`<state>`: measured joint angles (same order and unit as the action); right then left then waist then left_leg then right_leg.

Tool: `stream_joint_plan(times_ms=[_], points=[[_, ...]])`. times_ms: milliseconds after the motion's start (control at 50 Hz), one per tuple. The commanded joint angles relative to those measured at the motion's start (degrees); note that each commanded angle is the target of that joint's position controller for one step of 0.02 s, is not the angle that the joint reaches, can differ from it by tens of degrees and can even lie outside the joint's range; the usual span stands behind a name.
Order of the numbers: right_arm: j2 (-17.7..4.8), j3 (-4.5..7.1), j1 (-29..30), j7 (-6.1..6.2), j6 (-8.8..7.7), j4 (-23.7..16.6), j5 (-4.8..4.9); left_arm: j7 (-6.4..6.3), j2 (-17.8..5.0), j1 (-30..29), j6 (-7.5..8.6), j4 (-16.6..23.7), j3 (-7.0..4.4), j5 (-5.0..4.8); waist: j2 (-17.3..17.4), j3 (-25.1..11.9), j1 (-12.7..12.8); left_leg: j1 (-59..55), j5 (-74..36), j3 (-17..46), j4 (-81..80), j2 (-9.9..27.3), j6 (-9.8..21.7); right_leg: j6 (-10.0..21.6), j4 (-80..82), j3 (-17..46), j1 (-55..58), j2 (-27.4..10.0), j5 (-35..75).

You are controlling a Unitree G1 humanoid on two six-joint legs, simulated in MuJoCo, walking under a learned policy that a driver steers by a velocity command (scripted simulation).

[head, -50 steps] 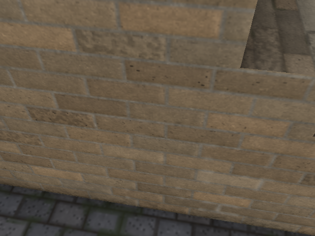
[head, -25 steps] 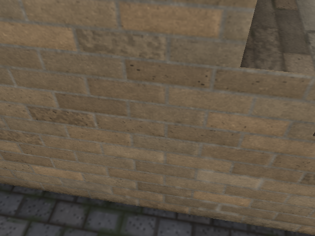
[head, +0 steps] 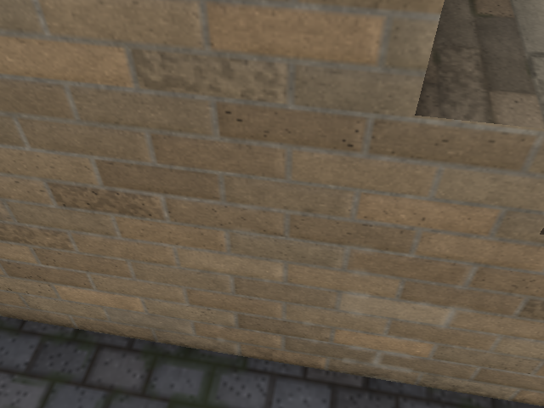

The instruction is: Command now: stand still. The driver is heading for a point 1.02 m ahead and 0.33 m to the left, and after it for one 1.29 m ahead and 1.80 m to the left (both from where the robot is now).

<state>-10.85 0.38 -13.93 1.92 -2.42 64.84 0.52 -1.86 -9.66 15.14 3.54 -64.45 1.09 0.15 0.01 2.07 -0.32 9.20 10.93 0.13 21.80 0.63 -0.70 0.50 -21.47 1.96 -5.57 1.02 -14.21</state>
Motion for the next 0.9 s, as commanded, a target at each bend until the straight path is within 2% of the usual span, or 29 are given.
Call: stream_joint_plan(times_ms=[20,900], points=[[-5.35,0.78,-2.46,0.13,-0.32,-0.98,0.01,-0.12,-4.86,2.87,0.32,0.87,-0.7,-0.02,-0.31,1.52,0.01,-0.89,-6.92,4.34,-2.91,5.18,1.27,1.53,4.15,4.66,-3.81,-6.07,7.81],[-5.43,0.78,-2.35,0.1,-0.37,-1.09,0.01,-0.06,-5.01,2.63,0.33,0.81,-0.72,-0.03,-0.3,1.41,0.04,-0.82,-7.0,4.31,-2.9,5.18,1.15,1.45,4.15,4.49,-3.83,-6.11,7.73]])
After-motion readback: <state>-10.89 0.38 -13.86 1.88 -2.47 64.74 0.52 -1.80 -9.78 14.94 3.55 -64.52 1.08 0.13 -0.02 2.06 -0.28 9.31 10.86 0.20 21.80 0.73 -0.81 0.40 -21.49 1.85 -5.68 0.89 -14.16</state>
